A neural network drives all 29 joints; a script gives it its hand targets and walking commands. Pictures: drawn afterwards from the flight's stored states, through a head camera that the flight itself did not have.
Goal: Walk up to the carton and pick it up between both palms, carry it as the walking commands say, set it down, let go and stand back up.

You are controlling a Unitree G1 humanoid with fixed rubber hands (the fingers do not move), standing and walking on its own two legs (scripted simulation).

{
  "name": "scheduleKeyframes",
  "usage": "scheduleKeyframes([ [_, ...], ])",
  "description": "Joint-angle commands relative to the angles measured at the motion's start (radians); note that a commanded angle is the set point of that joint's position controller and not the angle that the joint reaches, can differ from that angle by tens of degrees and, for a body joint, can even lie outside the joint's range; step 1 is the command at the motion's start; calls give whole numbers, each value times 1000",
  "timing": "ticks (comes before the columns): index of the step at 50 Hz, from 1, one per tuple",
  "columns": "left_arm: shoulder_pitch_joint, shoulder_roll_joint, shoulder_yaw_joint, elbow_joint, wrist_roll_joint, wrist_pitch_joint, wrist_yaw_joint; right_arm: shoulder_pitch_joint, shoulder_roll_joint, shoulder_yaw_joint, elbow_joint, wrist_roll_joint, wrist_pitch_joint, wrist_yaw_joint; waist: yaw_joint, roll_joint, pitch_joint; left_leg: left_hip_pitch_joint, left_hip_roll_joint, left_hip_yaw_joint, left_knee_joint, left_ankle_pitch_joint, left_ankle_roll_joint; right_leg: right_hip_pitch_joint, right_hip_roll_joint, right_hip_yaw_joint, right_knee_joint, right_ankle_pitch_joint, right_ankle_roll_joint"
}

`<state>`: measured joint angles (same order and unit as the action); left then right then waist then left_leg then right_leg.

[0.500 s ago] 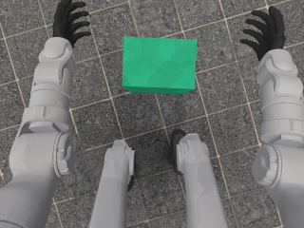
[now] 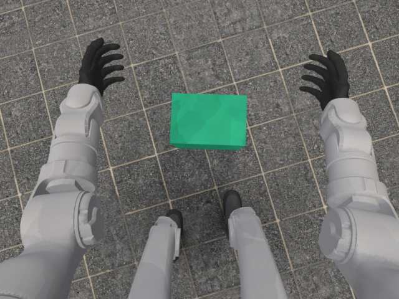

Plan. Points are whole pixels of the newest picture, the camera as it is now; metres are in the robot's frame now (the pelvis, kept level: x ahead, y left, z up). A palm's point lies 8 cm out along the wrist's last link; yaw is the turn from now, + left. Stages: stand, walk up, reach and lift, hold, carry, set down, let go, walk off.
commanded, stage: let go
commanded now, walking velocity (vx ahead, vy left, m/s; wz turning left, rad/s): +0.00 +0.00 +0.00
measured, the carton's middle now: (207, 125) +0.49 -0.03 -0.55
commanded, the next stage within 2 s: stand in 1.22 s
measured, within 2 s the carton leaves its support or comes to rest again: neither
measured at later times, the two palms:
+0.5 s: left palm (52, 165) +0.35 +0.21 -0.01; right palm (376, 176) +0.31 -0.26 -0.01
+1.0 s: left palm out of the picture +0.24 +0.24 +0.05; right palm (394, 251) +0.23 -0.23 +0.04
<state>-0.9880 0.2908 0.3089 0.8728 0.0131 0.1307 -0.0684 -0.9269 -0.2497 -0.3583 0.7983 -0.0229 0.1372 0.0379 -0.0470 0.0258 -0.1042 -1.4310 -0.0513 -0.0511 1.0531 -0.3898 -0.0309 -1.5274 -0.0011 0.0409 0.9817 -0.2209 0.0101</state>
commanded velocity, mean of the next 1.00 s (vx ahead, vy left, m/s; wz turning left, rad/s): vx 0.00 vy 0.00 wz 0.00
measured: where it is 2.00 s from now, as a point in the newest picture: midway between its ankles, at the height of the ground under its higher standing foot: (203, 234)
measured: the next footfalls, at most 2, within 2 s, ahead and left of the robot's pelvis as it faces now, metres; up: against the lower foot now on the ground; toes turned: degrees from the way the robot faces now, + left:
none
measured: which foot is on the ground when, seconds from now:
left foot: down 0.00-1.00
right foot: down 0.00-1.00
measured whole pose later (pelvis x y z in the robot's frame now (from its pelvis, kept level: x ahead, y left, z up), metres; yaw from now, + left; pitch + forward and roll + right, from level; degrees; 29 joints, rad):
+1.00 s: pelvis +0.07 +0.01 +0.11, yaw -2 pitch -4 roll -1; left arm 0.20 0.22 0.04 0.44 0.02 0.10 -0.08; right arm 0.22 -0.22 -0.05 0.41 -0.02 0.12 0.07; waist 0.01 0.03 0.12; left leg -0.05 0.00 -0.07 0.44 -0.32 0.00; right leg -0.15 0.02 0.03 0.41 -0.19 0.01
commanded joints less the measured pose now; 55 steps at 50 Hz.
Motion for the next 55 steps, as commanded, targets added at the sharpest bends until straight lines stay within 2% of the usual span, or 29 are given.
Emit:
scheduleKeyframes([
  [1,-138,89,28,-83,40,-24,5,-120,-90,-27,-80,-35,-29,5,-15,-13,-805,114,-31,80,-144,240,-25,847,31,-48,6,376,17],
  [4,-48,63,26,-123,72,-23,24,-50,-90,-31,-117,-70,-35,16,-8,-5,-881,187,-29,75,-148,300,-28,894,36,-48,11,428,7],
  [7,76,44,7,-218,84,-20,54,43,-102,-12,-194,-83,-35,36,-2,-9,-970,272,-24,73,-160,369,-28,991,37,-44,13,496,-3],
  [10,274,33,-50,-370,72,-22,70,268,-112,36,-302,-76,-31,49,-14,-23,-1070,383,-24,67,-183,458,-30,1166,38,-28,-5,625,-13],
  [12,327,37,-81,-451,54,-25,70,343,-128,65,-359,-47,-32,54,-20,-24,-1008,415,-23,60,-212,437,-28,1203,37,-20,-33,634,-18],
  [14,385,28,-96,-486,46,-32,66,395,-121,93,-406,-13,-41,57,-14,-19,-899,447,-20,54,-248,392,-21,1208,36,-19,-73,588,-15],
  [16,468,17,-110,-492,36,-45,59,471,-101,127,-427,15,-54,62,-1,-16,-813,491,-19,49,-287,356,-17,1232,34,-15,-115,545,-11],
  [19,573,12,-113,-451,22,-71,47,586,-74,167,-400,33,-75,61,17,-20,-660,541,-12,44,-346,299,-15,1262,25,-8,-189,470,-4],
  [25,783,-10,-147,-359,2,-119,31,810,-49,220,-352,27,-119,39,19,-14,-364,715,1,40,-466,212,-1,1304,20,-18,-335,295,3],
  [29,912,-21,-182,-374,2,-142,25,937,-43,249,-385,22,-136,22,26,-26,-242,838,8,37,-544,220,13,1390,28,-19,-407,292,9],
  [36,1092,2,-220,-466,-7,-146,21,1098,-53,291,-460,14,-129,13,47,-33,-70,1010,22,33,-655,294,26,1553,44,-13,-505,314,13],
  [39,1132,12,-226,-500,-1,-128,12,1113,-54,292,-487,16,-113,18,53,-14,6,1066,26,31,-695,285,17,1589,51,-20,-547,264,13],
  [45,1125,7,-242,-527,3,-69,-6,1115,-55,282,-486,10,-55,29,50,7,141,1095,32,39,-747,181,12,1632,57,-37,-581,143,10],
  [50,1133,5,-242,-531,8,-30,-10,1117,-66,276,-483,2,-16,33,48,10,188,1085,35,39,-762,164,19,1675,65,-41,-571,138,14],
  [55,1144,9,-236,-533,13,-10,-5,1108,-74,278,-489,5,4,29,49,6,184,1111,28,33,-747,225,21,1683,67,-38,-561,176,17],
])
